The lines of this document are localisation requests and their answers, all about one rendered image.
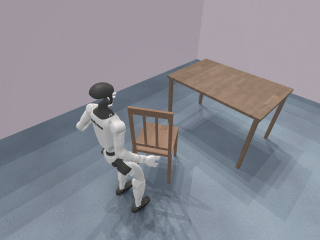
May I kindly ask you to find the left robot shin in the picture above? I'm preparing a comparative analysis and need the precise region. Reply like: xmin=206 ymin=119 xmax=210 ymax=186
xmin=117 ymin=170 xmax=128 ymax=190

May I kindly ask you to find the table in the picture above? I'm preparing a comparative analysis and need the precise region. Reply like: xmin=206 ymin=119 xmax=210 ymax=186
xmin=167 ymin=58 xmax=294 ymax=169

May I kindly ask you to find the right robot forearm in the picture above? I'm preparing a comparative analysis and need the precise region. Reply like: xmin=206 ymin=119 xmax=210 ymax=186
xmin=120 ymin=150 xmax=147 ymax=164

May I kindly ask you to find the left robot foot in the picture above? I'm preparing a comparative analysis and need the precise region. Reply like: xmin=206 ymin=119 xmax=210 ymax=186
xmin=116 ymin=180 xmax=133 ymax=196

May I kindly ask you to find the right robot hand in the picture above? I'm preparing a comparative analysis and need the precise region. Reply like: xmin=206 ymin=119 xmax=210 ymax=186
xmin=145 ymin=155 xmax=161 ymax=167

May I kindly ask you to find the left robot hand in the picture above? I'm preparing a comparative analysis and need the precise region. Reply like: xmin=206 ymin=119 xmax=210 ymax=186
xmin=107 ymin=92 xmax=117 ymax=108

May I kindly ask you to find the chair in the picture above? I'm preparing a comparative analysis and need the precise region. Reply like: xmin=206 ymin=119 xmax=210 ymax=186
xmin=127 ymin=106 xmax=179 ymax=184

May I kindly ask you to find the robot left upper arm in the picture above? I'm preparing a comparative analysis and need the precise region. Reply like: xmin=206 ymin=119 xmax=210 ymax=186
xmin=76 ymin=103 xmax=98 ymax=132

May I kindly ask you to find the robot right upper arm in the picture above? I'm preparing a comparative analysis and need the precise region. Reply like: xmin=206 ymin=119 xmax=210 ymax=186
xmin=110 ymin=118 xmax=127 ymax=159

